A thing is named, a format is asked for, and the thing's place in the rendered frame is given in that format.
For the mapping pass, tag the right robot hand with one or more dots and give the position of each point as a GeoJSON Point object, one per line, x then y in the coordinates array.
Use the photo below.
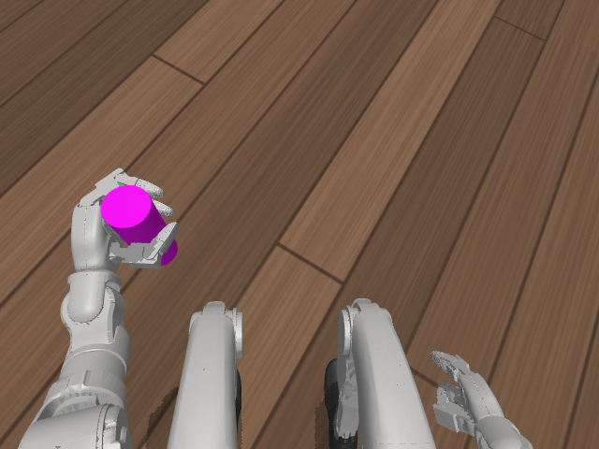
{"type": "Point", "coordinates": [459, 408]}

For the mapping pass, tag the can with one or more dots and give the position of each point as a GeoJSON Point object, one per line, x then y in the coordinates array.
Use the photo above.
{"type": "Point", "coordinates": [130, 212]}

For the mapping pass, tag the right robot foot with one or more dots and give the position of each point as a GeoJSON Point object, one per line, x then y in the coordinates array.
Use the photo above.
{"type": "Point", "coordinates": [331, 401]}

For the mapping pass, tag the left robot hand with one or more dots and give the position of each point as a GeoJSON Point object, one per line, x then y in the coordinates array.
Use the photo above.
{"type": "Point", "coordinates": [95, 245]}

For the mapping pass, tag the left robot arm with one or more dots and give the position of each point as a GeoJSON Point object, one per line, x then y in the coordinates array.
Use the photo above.
{"type": "Point", "coordinates": [84, 409]}

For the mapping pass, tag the right robot arm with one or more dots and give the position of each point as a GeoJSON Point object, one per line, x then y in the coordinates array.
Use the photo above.
{"type": "Point", "coordinates": [496, 432]}

